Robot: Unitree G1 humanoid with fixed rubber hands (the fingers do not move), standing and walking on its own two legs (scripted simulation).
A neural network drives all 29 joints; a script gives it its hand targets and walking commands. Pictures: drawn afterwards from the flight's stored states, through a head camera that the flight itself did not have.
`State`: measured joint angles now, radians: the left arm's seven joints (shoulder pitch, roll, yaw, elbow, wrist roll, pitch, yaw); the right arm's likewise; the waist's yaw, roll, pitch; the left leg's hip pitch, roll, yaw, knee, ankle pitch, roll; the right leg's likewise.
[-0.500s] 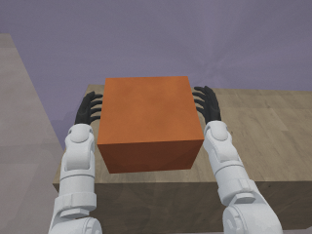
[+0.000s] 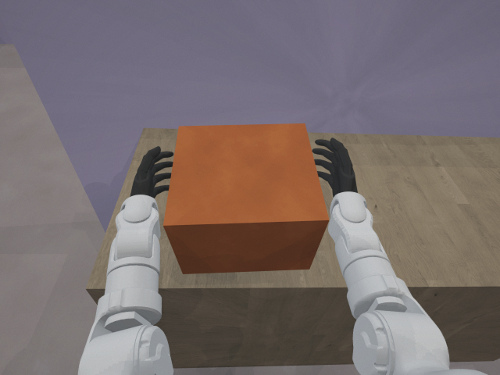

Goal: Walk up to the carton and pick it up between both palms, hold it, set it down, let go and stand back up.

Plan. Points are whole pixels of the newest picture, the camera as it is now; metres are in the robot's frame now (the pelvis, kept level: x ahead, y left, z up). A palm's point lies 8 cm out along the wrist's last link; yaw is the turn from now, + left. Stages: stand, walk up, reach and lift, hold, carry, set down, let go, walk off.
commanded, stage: set down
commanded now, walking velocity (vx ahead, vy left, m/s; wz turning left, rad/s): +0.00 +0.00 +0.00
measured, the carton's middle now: (244, 198) +0.41 +0.02 +0.06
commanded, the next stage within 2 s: none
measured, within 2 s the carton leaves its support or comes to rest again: neither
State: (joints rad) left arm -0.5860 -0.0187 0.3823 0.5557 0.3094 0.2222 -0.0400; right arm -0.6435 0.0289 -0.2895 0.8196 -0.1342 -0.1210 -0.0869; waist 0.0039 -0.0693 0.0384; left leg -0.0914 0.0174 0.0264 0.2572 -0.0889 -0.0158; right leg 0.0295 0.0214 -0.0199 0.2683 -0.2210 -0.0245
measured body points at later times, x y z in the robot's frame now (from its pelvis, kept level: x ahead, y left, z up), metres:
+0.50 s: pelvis +0.02 +0.00 +0.00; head +0.03 +0.03 +0.45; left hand +0.42 +0.19 +0.08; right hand +0.42 -0.14 +0.11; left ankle +0.04 +0.13 -0.75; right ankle -0.04 -0.10 -0.75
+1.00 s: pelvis +0.02 +0.00 +0.00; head +0.08 +0.01 +0.44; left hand +0.44 +0.17 +0.04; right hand +0.44 -0.16 +0.07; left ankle +0.04 +0.13 -0.75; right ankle -0.04 -0.10 -0.75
